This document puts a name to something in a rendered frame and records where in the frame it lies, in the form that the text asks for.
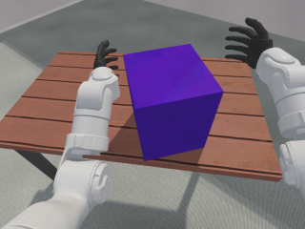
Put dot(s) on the robot left hand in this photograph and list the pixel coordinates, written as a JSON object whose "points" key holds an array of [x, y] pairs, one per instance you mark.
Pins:
{"points": [[101, 61]]}

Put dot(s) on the robot left forearm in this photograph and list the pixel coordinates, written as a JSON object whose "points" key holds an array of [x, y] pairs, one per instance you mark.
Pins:
{"points": [[91, 116]]}

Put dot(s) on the robot right forearm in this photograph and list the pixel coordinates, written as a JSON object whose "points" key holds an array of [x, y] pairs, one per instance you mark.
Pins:
{"points": [[285, 77]]}

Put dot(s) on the robot right upper arm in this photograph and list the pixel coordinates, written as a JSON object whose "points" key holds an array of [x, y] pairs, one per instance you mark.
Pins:
{"points": [[292, 164]]}

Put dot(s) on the carton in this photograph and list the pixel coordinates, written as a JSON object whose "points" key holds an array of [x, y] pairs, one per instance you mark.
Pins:
{"points": [[174, 99]]}

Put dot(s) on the robot left upper arm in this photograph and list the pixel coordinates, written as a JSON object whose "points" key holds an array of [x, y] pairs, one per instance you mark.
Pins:
{"points": [[80, 184]]}

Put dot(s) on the table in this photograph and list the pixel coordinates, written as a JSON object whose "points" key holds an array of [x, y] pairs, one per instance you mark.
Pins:
{"points": [[239, 143]]}

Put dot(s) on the robot right hand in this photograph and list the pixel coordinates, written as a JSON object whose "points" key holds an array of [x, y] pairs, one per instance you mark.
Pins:
{"points": [[258, 43]]}

